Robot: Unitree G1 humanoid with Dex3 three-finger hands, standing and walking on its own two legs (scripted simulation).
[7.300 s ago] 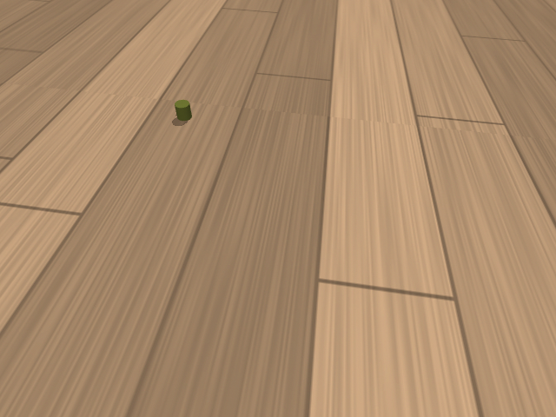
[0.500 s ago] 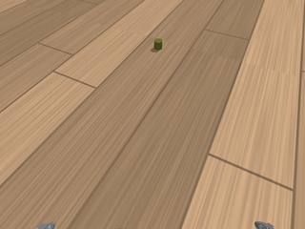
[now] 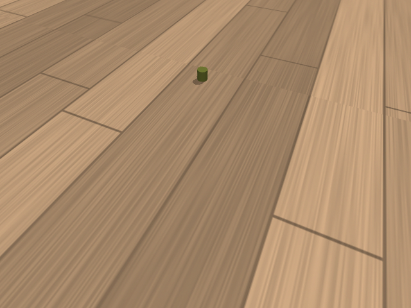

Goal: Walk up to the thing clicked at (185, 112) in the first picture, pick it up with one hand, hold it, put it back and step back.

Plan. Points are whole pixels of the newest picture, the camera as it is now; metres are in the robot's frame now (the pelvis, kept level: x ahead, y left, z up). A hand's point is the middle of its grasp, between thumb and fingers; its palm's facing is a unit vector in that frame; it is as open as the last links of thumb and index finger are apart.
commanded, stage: walk up
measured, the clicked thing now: (202, 73) +2.03 +0.04 -0.73
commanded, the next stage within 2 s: stand in 0.04 s
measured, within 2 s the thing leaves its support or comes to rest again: neither
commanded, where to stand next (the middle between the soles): +0.04 +0.01 m, yaw +0 degrees
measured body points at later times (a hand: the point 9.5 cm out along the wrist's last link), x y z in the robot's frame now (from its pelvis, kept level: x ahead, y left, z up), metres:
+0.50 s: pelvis +0.00 +0.00 +0.00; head +0.00 -0.01 +0.45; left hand +0.07 +0.30 -0.12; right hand +0.07 -0.31 -0.13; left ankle -0.01 +0.14 -0.74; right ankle +0.02 -0.14 -0.74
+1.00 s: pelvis +0.00 +0.00 +0.00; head +0.00 +0.00 +0.45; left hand +0.07 +0.31 -0.13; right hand +0.08 -0.30 -0.13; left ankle -0.01 +0.14 -0.74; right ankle +0.02 -0.14 -0.74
